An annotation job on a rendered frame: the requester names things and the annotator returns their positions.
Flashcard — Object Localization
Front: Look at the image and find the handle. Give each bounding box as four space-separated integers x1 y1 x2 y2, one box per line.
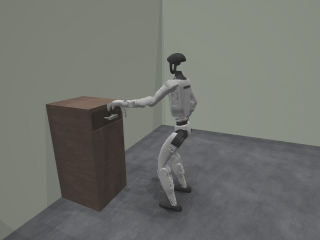
104 114 118 120

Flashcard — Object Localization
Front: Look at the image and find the cabinet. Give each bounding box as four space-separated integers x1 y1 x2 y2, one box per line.
45 96 127 212

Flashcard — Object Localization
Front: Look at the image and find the robot left upper arm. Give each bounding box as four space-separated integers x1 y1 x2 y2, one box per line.
148 79 179 107

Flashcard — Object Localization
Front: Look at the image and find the robot left forearm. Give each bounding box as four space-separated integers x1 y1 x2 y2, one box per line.
122 96 153 108

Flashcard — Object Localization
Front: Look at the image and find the drawer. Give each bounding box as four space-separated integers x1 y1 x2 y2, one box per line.
91 106 121 131

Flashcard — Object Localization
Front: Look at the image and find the humanoid robot head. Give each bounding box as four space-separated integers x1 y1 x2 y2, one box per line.
167 53 187 80

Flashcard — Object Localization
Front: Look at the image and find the robot right forearm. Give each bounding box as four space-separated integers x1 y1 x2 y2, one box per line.
185 106 196 122

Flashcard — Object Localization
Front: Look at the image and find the right robot thigh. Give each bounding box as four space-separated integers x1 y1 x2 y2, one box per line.
170 129 192 164

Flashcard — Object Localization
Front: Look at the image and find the left robot hand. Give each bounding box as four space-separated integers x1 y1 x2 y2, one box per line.
107 100 127 117

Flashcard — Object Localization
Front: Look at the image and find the robot right upper arm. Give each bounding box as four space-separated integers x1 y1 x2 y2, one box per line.
187 78 198 108

